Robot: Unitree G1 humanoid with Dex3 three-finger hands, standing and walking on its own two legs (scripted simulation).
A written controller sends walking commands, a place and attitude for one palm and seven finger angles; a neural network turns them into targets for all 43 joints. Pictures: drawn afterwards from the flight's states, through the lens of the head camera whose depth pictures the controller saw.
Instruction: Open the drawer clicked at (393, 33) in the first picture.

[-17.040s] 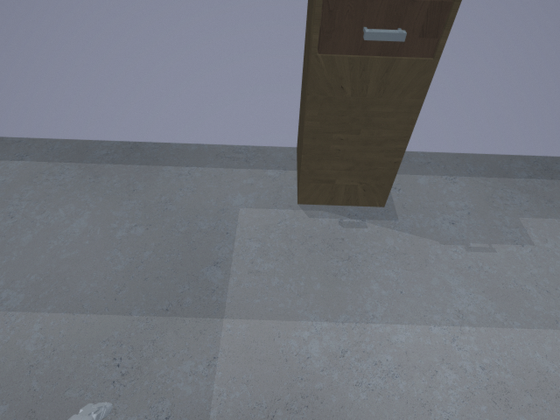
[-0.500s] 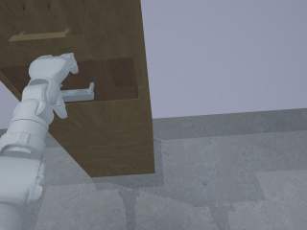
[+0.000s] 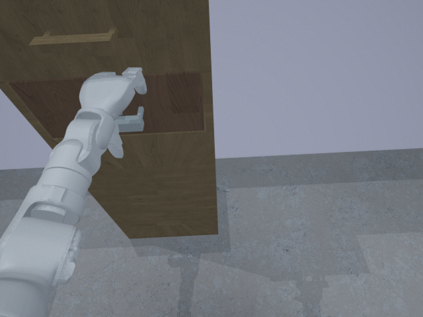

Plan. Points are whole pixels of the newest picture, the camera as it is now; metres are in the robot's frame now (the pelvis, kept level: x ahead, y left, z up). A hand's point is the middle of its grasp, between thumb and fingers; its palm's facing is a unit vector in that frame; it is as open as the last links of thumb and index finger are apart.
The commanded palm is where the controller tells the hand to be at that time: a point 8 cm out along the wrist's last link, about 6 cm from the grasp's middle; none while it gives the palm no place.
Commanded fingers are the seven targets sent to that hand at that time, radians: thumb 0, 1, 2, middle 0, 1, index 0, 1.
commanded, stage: move the hooked fingers above the handle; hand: left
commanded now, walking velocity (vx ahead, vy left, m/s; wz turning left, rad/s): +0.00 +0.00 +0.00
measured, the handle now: (115, 118) +0.52 +0.22 +0.07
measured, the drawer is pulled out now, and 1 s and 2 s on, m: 0.00 0.00 0.00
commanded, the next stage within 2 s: none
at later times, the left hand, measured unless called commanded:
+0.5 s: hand (90, 110) +0.47 +0.23 +0.14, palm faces -0.02 +0.02 -1.00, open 13.6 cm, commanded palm +0.46 +0.23 +0.19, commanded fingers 0.00 -0.50 0.30 -0.30 -1.20 -0.30 -1.20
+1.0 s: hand (101, 114) +0.47 +0.21 +0.13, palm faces -0.04 +0.00 -1.00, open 13.7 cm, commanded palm +0.46 +0.21 +0.19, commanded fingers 0.00 -0.50 0.30 -0.30 -1.20 -0.30 -1.20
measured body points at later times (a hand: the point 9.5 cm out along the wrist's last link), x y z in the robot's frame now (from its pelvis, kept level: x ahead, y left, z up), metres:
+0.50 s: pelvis -0.01 -0.01 +0.00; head +0.04 -0.02 +0.45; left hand +0.47 +0.23 +0.20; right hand +0.04 -0.29 -0.12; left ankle -0.01 +0.10 -0.73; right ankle -0.01 -0.11 -0.73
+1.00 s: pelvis +0.01 +0.00 +0.00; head +0.05 -0.02 +0.44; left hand +0.46 +0.21 +0.18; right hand +0.11 -0.25 -0.14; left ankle -0.01 +0.10 -0.73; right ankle -0.01 -0.11 -0.73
